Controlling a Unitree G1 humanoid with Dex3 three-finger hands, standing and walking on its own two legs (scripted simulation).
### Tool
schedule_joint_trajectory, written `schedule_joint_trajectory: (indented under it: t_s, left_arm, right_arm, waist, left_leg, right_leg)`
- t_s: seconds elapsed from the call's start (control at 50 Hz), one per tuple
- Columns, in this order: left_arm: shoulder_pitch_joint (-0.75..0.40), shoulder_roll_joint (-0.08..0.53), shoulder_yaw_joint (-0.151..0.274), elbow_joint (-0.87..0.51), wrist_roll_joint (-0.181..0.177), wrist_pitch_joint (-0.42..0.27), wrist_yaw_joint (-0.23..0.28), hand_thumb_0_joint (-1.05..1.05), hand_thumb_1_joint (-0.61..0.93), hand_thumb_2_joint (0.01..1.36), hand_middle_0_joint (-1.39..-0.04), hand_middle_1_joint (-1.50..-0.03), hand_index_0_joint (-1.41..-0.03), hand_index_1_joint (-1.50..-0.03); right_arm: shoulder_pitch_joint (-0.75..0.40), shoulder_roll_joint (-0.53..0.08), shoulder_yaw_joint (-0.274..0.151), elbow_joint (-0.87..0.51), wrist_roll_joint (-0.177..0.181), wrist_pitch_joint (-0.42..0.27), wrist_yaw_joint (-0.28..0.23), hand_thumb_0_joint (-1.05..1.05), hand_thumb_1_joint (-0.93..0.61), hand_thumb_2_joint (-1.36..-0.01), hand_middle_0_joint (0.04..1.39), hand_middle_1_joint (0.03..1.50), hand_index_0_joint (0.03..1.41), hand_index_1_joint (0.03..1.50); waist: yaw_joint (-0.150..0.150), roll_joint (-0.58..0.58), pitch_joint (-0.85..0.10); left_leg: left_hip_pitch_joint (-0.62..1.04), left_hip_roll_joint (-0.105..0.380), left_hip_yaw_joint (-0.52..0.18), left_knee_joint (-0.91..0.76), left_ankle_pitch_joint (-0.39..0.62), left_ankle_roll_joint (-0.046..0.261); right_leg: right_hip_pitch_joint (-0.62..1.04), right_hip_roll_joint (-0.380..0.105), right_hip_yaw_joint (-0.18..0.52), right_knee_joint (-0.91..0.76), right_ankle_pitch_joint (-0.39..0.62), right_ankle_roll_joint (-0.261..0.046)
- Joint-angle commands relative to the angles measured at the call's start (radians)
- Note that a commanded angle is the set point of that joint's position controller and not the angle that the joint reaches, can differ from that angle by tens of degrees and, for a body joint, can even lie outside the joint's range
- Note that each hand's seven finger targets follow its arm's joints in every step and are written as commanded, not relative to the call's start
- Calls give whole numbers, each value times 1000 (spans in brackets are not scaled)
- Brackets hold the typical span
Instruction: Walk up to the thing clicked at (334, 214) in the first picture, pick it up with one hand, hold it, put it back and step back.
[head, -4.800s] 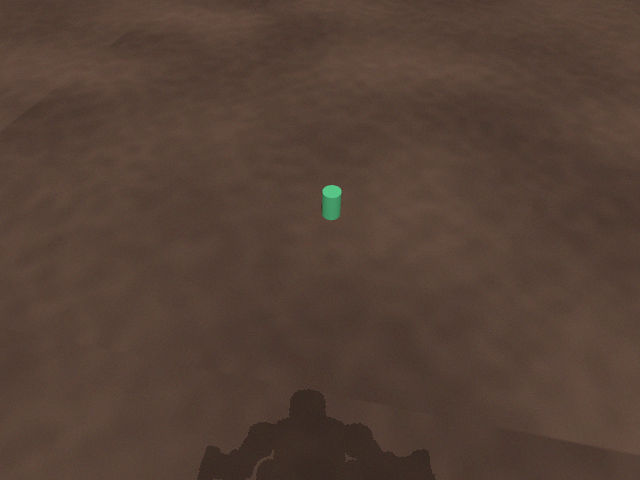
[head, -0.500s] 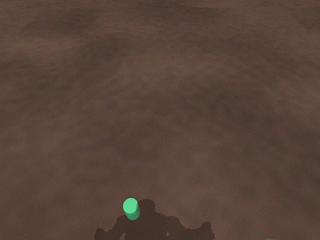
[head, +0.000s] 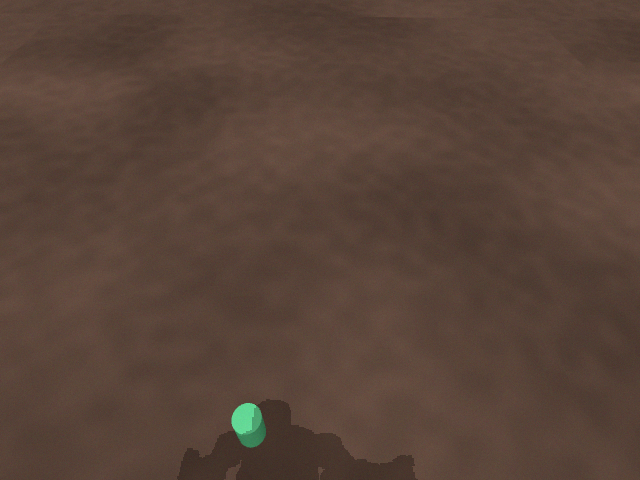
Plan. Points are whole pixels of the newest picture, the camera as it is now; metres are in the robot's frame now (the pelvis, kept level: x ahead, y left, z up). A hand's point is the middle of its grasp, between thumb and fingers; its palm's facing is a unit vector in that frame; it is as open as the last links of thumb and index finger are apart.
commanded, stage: walk up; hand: left
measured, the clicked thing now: (249, 425) +0.39 +0.20 -0.71
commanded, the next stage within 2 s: none
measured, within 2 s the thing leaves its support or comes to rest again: neither
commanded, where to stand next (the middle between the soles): +0.06 -0.01 m, yaw +1 degrees
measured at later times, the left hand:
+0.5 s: hand out of the picture +0.07 +0.25 -0.16, palm faces +0.00 -0.95 -0.32, open 7.3 cm
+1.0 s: hand out of the picture +0.12 +0.22 -0.15, palm faces +0.00 -0.91 -0.42, open 7.3 cm
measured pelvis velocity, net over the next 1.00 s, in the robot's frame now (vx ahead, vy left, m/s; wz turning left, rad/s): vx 0.07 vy -0.04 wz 0.01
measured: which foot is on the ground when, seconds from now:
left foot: down 0.00-0.74, up 0.76-1.00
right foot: down 0.00-1.00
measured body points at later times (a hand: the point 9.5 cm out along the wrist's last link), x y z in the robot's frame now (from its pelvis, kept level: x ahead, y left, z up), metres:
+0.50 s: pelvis +0.01 +0.00 +0.00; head +0.01 +0.00 +0.45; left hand +0.07 +0.30 -0.14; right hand +0.09 -0.30 -0.13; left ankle +0.04 +0.14 -0.75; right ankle -0.02 -0.14 -0.75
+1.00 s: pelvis +0.07 -0.04 -0.01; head +0.12 -0.06 +0.44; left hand +0.12 +0.27 -0.12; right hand +0.13 -0.35 -0.16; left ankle +0.07 +0.11 -0.71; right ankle +0.03 -0.15 -0.75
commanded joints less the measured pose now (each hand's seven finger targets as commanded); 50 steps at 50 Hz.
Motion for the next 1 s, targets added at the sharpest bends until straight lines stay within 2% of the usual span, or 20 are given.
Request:
schedule_joint_trajectory:
  t_s: [0.0,0.46,0.48,0.52,0.54,0.56,0.58,0.6,0.64,0.68,0.7,0.72,0.74,0.76,0.78,0.82,0.86,0.88,0.92,0.98]
  left_arm:
    - [-35,208,39,-61,4,-20,8,0,900,900,-200,-300,-200,-300]
    - [2,205,41,-61,7,-21,10,0,900,900,-200,-300,-200,-300]
    - [59,251,67,-93,24,-23,-7,0,900,900,-200,-300,-200,-300]
    - [20,229,70,-110,40,-15,-18,0,900,900,-200,-300,-200,-300]
    - [18,215,71,-126,42,-11,-25,0,900,900,-200,-300,-200,-300]
    - [48,221,77,-141,40,-9,-26,0,900,900,-200,-300,-200,-300]
    - [64,228,82,-151,40,-12,-26,0,900,900,-200,-300,-200,-300]
    - [78,221,84,-162,35,-18,-29,0,900,900,-200,-300,-200,-300]
    - [146,210,85,-161,31,-30,-37,0,900,900,-200,-300,-200,-300]
    - [247,192,88,-116,40,-43,-22,0,900,900,-200,-300,-200,-300]
    - [277,222,96,-104,46,-45,-4,0,900,900,-200,-300,-200,-300]
    - [218,293,104,-138,46,-54,12,0,900,900,-200,-300,-200,-300]
    - [132,330,103,-170,48,-55,18,0,900,900,-200,-300,-200,-300]
    - [66,330,99,-191,43,-53,20,0,900,900,-200,-300,-200,-300]
    - [54,287,92,-204,36,-58,25,0,900,900,-200,-300,-200,-300]
    - [92,247,82,-196,15,-69,38,0,900,900,-200,-300,-200,-300]
    - [168,293,99,-194,5,-66,54,0,900,900,-200,-300,-200,-300]
    - [187,311,105,-198,4,-63,63,0,900,900,-200,-300,-200,-300]
    - [196,310,112,-216,-2,-56,77,0,900,900,-200,-300,-200,-300]
    - [192,314,114,-246,5,-50,90,0,900,900,-200,-300,-200,-300]
  right_arm:
    - [-58,-216,-36,-61,0,-28,-17,0,-900,-900,200,300,200,300]
    - [-59,-208,-38,-65,1,-25,-15,0,-900,-900,200,300,200,300]
    - [31,-272,-75,-88,-6,-30,-7,0,-900,-900,200,300,200,300]
    - [131,-308,-100,-65,-19,-26,-8,0,-900,-900,200,300,200,300]
    - [131,-334,-113,-75,-21,-26,-8,0,-900,-900,200,300,200,300]
    - [110,-363,-126,-106,-23,-29,-9,0,-900,-900,200,300,200,300]
    - [95,-365,-129,-129,-30,-36,-9,0,-900,-900,200,300,200,300]
    - [72,-347,-128,-146,-33,-41,-9,0,-900,-900,200,300,200,300]
    - [35,-310,-117,-183,-31,-41,0,0,-900,-900,200,300,200,300]
    - [-43,-240,-96,-212,-18,-16,8,0,-900,-900,200,300,200,300]
    - [-44,-164,-71,-223,-8,-6,5,0,-900,-900,200,300,200,300]
    - [-24,-100,-48,-242,-5,4,2,0,-900,-900,200,300,200,300]
    - [4,-167,-67,-219,-2,13,-7,0,-900,-900,200,300,200,300]
    - [60,-191,-74,-198,3,16,-9,0,-900,-900,200,300,200,300]
    - [73,-195,-69,-184,10,18,-8,0,-900,-900,200,300,200,300]
    - [108,-191,-66,-164,3,30,-11,0,-900,-900,200,300,200,300]
    - [114,-222,-73,-192,-12,45,-13,0,-900,-900,200,300,200,300]
    - [96,-224,-78,-213,-21,54,-11,0,-900,-900,200,300,200,300]
    - [72,-225,-83,-240,-31,68,-2,0,-900,-900,200,300,200,300]
    - [39,-221,-91,-279,-35,79,13,0,-900,-900,200,300,200,300]
  waist:
    - [14,24,-85]
    - [15,25,-83]
    - [9,14,-150]
    - [-36,79,-33]
    - [-37,165,20]
    - [-28,165,60]
    - [-14,149,89]
    - [2,131,80]
    - [36,143,24]
    - [95,98,-4]
    - [106,-75,-3]
    - [81,-188,22]
    - [63,-76,28]
    - [27,-78,41]
    - [19,-76,46]
    - [12,-89,-21]
    - [38,-104,-74]
    - [44,-113,-80]
    - [48,-100,-71]
    - [51,-109,-48]
  left_leg:
    - [55,90,-93,-57,58,39]
    - [79,86,-91,-55,80,37]
    - [153,44,-72,-10,-285,88]
    - [178,126,-221,-91,-593,137]
    - [106,229,-328,-189,-655,183]
    - [51,311,-411,-234,-613,248]
    - [21,324,-424,-218,-534,277]
    - [32,309,-390,-192,-462,272]
    - [-5,220,-255,-123,-403,224]
    - [-149,102,-95,70,-282,127]
    - [-219,19,-6,265,-227,72]
    - [-304,-85,-49,345,-370,19]
    - [-223,-58,-147,391,-392,21]
    - [-166,-29,-147,420,-402,24]
    - [-204,-24,-163,431,-387,24]
    - [-245,-29,-190,442,-332,35]
    - [-270,-41,-162,515,-308,47]
    - [-297,-33,-160,538,-301,51]
    - [-335,-40,-154,558,-287,54]
    - [-344,-35,-138,557,-282,49]
  right_leg:
    - [-35,-93,68,-74,84,-41]
    - [-39,-95,63,-82,101,-36]
    - [-61,-44,28,-7,-230,-73]
    - [-323,-18,15,124,-421,-78]
    - [-344,-3,-35,295,-326,-58]
    - [-361,-28,3,394,-301,-50]
    - [-375,-62,46,419,-304,-54]
    - [-368,-81,65,372,-302,-66]
    - [-238,-67,32,231,-239,-71]
    - [3,-4,-16,36,-72,-66]
    - [40,-81,132,-84,-73,-55]
    - [-16,-262,409,-208,-57,-102]
    - [-118,-320,427,-187,-107,-158]
    - [-175,-326,395,-147,-69,-211]
    - [-86,-286,319,-97,135,-211]
    - [83,-233,179,11,609,-141]
    - [156,-270,178,90,850,-149]
    - [168,-293,184,108,883,-173]
    - [176,-291,167,122,860,-169]
    - [129,-289,143,141,819,-199]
